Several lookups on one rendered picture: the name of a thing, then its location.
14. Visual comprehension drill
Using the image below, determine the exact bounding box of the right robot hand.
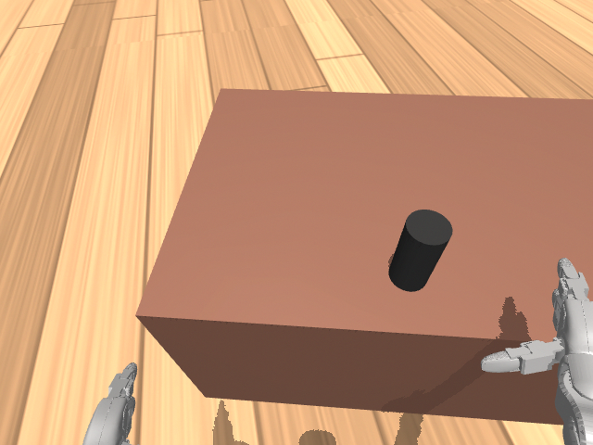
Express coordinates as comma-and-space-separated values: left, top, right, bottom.
481, 258, 593, 375

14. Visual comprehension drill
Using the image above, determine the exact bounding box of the left robot hand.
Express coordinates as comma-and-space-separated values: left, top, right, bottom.
82, 362, 139, 445

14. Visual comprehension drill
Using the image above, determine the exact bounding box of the can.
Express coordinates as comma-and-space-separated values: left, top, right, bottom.
388, 210, 453, 292

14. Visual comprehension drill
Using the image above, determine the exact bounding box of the right robot arm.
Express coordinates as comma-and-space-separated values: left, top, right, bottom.
555, 353, 593, 445

